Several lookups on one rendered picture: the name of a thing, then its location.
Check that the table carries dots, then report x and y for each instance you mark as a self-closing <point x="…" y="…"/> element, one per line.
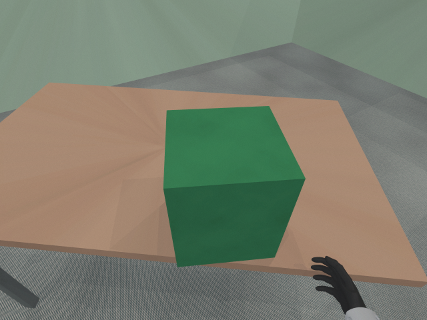
<point x="82" y="166"/>

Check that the carton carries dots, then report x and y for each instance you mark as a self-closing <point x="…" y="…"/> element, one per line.
<point x="231" y="183"/>

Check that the robot right hand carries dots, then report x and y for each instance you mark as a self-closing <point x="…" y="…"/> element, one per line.
<point x="343" y="288"/>

